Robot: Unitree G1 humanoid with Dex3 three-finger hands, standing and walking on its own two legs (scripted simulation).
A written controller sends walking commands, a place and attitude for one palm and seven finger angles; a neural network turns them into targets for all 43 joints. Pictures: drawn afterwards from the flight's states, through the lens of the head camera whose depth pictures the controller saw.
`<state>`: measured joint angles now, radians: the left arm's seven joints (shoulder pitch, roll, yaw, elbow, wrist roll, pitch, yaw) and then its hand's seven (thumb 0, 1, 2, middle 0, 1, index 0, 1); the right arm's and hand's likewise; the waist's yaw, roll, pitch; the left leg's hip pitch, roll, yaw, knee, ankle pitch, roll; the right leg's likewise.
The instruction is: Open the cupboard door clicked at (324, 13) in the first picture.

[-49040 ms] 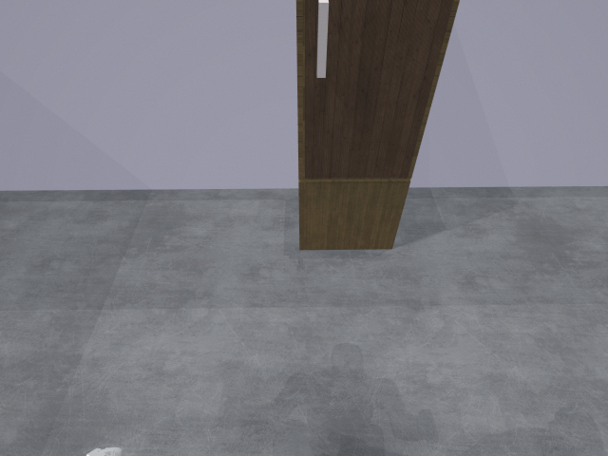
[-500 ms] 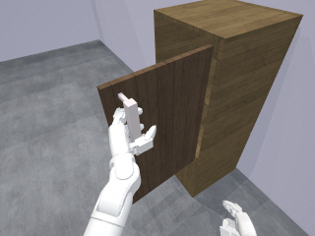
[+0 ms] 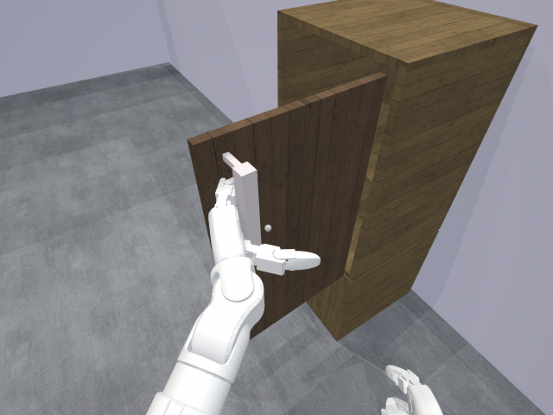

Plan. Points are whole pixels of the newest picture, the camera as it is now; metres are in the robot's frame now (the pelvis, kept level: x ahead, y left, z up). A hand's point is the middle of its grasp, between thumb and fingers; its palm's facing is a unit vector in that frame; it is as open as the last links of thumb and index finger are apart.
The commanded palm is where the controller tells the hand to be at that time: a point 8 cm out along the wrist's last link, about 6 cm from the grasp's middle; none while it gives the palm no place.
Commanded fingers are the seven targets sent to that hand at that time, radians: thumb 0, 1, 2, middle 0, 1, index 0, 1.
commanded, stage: open thumb and fingers to let go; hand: left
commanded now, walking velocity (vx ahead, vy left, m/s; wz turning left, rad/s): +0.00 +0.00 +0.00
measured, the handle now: (241, 209) +0.37 +0.09 +0.13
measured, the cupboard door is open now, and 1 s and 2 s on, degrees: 94 97 96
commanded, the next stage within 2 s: slide the hand sideways off the handle in 0.02 s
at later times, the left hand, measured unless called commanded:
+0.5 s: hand (271, 251) +0.29 +0.04 +0.13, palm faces -0.13 -0.99 -0.01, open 16.1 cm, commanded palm +0.26 +0.10 +0.13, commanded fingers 0.00 -0.50 0.30 -0.15 -0.30 -0.15 -0.30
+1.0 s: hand (230, 276) +0.25 +0.09 +0.13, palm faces -0.06 -1.00 -0.05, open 16.1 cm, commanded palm +0.22 +0.15 +0.13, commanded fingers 0.00 -0.50 0.30 -0.15 -0.30 -0.15 -0.30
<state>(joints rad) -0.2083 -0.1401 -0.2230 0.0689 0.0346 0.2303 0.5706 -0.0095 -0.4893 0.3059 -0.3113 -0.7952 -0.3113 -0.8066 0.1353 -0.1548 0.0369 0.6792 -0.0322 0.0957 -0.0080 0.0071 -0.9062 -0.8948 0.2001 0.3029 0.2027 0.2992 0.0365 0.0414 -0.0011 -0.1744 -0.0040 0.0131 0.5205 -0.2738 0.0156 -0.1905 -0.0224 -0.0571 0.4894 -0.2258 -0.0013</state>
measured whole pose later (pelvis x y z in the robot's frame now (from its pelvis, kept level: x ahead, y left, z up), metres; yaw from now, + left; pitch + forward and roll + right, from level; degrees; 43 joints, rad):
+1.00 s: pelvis +0.03 -0.03 +0.00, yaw -1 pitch -3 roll +0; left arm 0.29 0.17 -0.02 -0.35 -0.17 0.12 -0.09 -0.01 -0.50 0.30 -0.22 -0.33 -0.19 -0.32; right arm 0.20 -0.23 0.06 0.53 0.02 -0.03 -0.04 0.01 -0.91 -0.89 0.20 0.30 0.20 0.30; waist 0.03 0.06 -0.03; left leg -0.15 0.04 0.01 0.52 -0.31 -0.02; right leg -0.19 0.02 -0.06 0.52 -0.28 -0.04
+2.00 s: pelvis +0.01 +0.00 +0.00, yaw +0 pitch -4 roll -1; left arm 0.40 0.30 0.19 -0.43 -0.18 0.06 -0.12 -0.01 -0.42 0.34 -0.15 -0.30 -0.16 -0.31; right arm 0.22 -0.23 0.08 0.59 0.02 -0.23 -0.08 0.01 -0.90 -0.89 0.20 0.30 0.20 0.30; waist 0.06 0.06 -0.01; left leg -0.18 0.01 0.00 0.57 -0.31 0.01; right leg -0.18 -0.01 -0.07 0.51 -0.26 0.00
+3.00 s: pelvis +0.04 -0.01 +0.01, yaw -1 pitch -5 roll -1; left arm 0.44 0.32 0.32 -0.36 -0.05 -0.09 0.11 0.01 0.88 0.90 -0.20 -0.30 -0.21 -0.31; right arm 0.18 -0.22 0.02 0.65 -0.01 -0.10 -0.06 0.01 -0.90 -0.89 0.20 0.30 0.20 0.30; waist 0.08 0.06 0.03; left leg -0.04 0.02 0.03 0.40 -0.27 0.00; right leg -0.07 0.01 -0.04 0.36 -0.21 -0.01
